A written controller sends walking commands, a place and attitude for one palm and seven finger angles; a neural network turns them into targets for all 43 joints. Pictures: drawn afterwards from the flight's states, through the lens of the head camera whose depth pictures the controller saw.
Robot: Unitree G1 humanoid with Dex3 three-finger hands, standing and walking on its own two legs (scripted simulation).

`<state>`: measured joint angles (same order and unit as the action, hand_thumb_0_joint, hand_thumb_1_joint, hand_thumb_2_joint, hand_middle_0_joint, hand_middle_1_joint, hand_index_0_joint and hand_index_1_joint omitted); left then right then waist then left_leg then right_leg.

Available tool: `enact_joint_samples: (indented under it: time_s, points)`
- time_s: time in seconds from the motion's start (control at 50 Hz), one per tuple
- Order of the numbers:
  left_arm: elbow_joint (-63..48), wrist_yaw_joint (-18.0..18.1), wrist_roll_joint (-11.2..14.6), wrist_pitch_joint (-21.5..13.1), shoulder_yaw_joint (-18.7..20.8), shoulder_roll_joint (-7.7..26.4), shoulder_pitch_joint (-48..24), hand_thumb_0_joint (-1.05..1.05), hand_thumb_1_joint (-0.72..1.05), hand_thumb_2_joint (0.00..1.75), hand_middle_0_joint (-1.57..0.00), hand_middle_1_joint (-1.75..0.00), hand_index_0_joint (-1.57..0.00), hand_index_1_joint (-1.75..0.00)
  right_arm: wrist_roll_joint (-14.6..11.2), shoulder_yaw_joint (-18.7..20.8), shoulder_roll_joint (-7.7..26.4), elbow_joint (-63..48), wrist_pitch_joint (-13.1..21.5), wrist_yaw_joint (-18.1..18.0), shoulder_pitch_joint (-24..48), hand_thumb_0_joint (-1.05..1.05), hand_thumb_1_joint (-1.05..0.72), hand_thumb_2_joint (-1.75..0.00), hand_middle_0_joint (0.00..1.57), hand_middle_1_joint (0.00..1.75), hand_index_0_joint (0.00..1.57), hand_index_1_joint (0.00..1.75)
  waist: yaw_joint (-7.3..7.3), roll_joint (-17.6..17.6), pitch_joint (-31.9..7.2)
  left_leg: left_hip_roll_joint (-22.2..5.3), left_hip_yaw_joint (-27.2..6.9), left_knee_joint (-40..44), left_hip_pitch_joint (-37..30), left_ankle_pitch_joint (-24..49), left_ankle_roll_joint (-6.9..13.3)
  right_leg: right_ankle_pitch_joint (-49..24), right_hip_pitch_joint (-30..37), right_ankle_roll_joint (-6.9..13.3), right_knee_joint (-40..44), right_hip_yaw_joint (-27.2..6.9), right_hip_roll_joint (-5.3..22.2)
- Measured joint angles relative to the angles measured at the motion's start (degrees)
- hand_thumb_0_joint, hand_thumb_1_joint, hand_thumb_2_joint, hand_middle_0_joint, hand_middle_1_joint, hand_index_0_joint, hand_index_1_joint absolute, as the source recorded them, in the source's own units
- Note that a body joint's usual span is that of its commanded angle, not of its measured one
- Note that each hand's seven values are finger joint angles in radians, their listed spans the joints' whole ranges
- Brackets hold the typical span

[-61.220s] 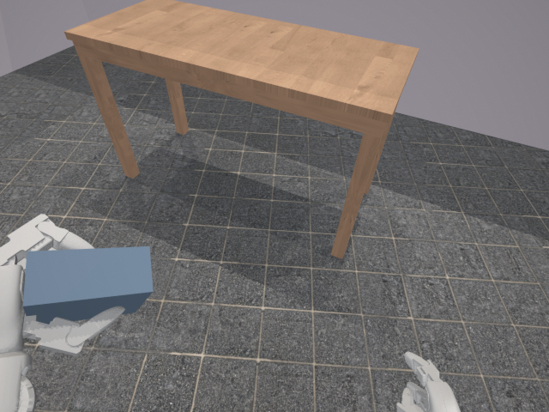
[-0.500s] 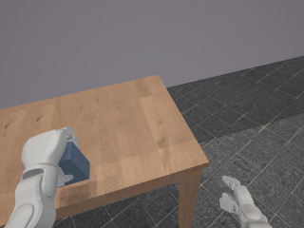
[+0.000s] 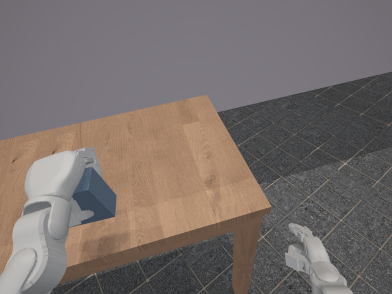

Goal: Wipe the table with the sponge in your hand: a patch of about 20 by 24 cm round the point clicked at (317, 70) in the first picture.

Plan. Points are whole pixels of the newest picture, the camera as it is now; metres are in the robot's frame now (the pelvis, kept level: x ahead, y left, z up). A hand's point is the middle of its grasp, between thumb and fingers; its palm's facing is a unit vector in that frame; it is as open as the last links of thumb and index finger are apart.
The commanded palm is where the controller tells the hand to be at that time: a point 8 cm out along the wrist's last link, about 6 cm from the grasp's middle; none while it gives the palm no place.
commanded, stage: lift the sponge slowly off the table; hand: left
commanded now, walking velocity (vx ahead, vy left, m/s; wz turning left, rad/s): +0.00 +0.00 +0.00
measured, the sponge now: (82, 203) +0.23 +0.27 +0.10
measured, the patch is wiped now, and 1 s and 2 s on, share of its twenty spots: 0.95 0.95 0.95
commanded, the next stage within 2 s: bring the sponge back beside the body in 0.12 s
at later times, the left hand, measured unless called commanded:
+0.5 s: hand (77, 191) +0.23 +0.26 +0.14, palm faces +0.13 -0.13 -0.98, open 9.4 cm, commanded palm +0.19 +0.27 +0.21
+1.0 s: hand (67, 199) +0.21 +0.27 +0.14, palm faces +0.13 -0.12 -0.98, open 9.4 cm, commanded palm +0.17 +0.28 +0.21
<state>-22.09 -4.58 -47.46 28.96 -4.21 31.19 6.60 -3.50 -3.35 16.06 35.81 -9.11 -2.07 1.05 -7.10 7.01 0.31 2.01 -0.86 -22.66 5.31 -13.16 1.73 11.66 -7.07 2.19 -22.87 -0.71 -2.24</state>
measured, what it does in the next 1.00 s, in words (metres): stands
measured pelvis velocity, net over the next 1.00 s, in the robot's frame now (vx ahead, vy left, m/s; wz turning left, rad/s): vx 0.01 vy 0.00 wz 0.00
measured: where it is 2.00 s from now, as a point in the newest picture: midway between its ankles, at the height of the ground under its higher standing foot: outside the picture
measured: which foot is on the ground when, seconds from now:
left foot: down 0.00-1.00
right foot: down 0.00-1.00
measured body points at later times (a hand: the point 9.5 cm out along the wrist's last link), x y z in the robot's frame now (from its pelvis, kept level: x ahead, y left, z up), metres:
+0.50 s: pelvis +0.00 +0.00 +0.00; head -0.02 -0.04 +0.45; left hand +0.22 +0.26 +0.20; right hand +0.26 -0.19 -0.08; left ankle -0.01 +0.10 -0.74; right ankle +0.01 -0.10 -0.74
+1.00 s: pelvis +0.01 +0.00 +0.00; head -0.01 -0.04 +0.45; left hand +0.20 +0.28 +0.19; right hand +0.27 -0.19 -0.08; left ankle -0.01 +0.10 -0.74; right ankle +0.01 -0.10 -0.74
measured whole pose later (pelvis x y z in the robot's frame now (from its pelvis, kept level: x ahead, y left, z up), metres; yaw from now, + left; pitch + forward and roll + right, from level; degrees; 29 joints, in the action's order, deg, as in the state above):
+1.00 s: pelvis +0.01 +0.00 +0.00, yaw +0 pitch -4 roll +0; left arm -27.2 -3.5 -46.7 28.5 -1.4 32.6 14.2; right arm -3.3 -3.3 16.0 34.8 -9.8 -2.0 0.3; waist -7.8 6.6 0.5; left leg 1.8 -1.1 -24.0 5.3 -14.5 1.7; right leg 12.6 -6.7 2.3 -23.4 -0.6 -2.6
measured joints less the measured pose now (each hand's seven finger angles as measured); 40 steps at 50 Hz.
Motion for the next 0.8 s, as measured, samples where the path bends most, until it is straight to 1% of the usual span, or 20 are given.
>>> enact_joint_samples:
  time_s: [0.1,0.22,0.32,0.42,0.48,0.56,0.68,0.74,0.8]
  points:
    - [-2.2,0.3,0.7,0.3,0.9,0.3,0.4,-0.01,-0.48,1.08,-0.78,-1.42,-0.82,-1.38,0.1,-0.3,-0.4,-0.4,-0.4,0.6,0.4,0.01,-0.90,-0.90,0.20,0.30,0.20,0.30,-0.07,0.2,-0.5,-0.1,0.3,0.1,0.0,-0.1,0.0,0.0,-0.2,0.0,-0.1,-0.3,-0.1]
    - [-3.2,-0.2,1.8,1.9,2.4,0.7,2.7,-0.01,-0.48,1.08,-0.78,-1.42,-0.82,-1.38,-0.2,-0.7,-0.3,-1.1,-1.5,0.9,0.6,0.01,-0.90,-0.90,0.20,0.30,0.20,0.30,-0.06,0.2,-0.8,-0.2,0.5,-0.5,0.7,-0.3,-0.1,0.1,-0.9,0.0,-0.6,-0.5,-0.2]
    - [-1.5,-0.9,1.5,2.5,1.5,0.7,2.2,-0.01,-0.48,1.08,-0.78,-1.42,-0.82,-1.38,-0.3,-0.7,0.3,-1.2,-1.2,0.1,0.2,0.01,-0.90,-0.90,0.20,0.30,0.20,0.30,-0.37,-0.3,0.2,-0.1,0.0,-1.0,1.1,-0.2,-0.1,0.1,-0.9,0.0,-0.7,0.0,-0.1]
    - [-0.9,-0.7,0.4,1.0,0.0,0.4,0.9,-0.01,-0.48,1.08,-0.78,-1.42,-0.82,-1.38,-0.1,-0.5,0.3,-0.7,-0.2,-0.7,-0.2,0.01,-0.90,-0.90,0.20,0.30,0.20,0.30,-0.51,-0.5,1.0,-0.1,-0.4,-0.9,0.7,-0.1,0.0,-0.1,-0.3,0.0,-0.3,0.3,-0.1]
    - [-0.7,-0.1,0.0,-0.2,-0.6,0.3,0.2,-0.01,-0.48,1.08,-0.78,-1.42,-0.83,-1.37,0.1,-0.5,-0.1,-0.4,0.1,-0.8,-0.4,0.01,-0.90,-0.90,0.20,0.30,0.20,0.30,-0.29,-0.5,0.8,0.0,-0.4,-0.6,0.3,0.0,0.0,-0.1,0.1,0.0,-0.1,0.3,0.0]
    - [-0.9,0.5,0.2,-0.1,0.3,0.5,0.1,-0.01,-0.48,1.08,-0.78,-1.42,-0.83,-1.37,0.0,-0.6,-0.5,-0.4,-0.2,-0.3,-0.2,0.01,-0.90,-0.90,0.20,0.30,0.20,0.30,0.13,-0.2,0.2,0.0,0.2,-0.2,0.1,0.0,0.0,-0.1,-0.1,-0.1,-0.1,-0.2,0.0]
    - [-2.5,0.3,1.7,1.1,2.3,0.2,3.0,-0.01,-0.48,1.08,-0.78,-1.42,-0.82,-1.38,-0.1,-0.7,-0.4,-1.1,-1.1,0.7,-0.3,0.01,-0.90,-0.90,0.20,0.30,0.20,0.30,0.60,0.3,-0.6,0.0,0.6,-0.2,0.5,-0.3,0.1,0.3,-0.9,-0.2,-0.5,-0.7,-0.1]
    - [-3.4,-0.1,2.0,1.7,2.5,0.1,5.1,-0.01,-0.48,1.08,-0.78,-1.42,-0.82,-1.38,-0.1,-0.6,0.0,-1.3,-1.3,0.8,-0.5,0.01,-0.90,-0.90,0.21,0.30,0.20,0.30,0.41,0.2,-0.5,0.0,0.6,-0.6,0.8,-0.6,0.1,0.5,-1.1,-0.2,-0.9,-0.7,-0.1]
    - [-4.0,-0.2,1.9,1.4,2.1,0.1,6.3,-0.01,-0.48,1.08,-0.78,-1.42,-0.82,-1.38,0.0,-0.3,0.5,-1.4,-1.3,0.6,-0.8,0.01,-0.90,-0.90,0.20,0.30,0.20,0.30,-0.02,0.0,-0.1,0.0,0.3,-0.9,0.8,-0.8,0.1,0.7,-1.0,-0.1,-1.0,-0.4,-0.1]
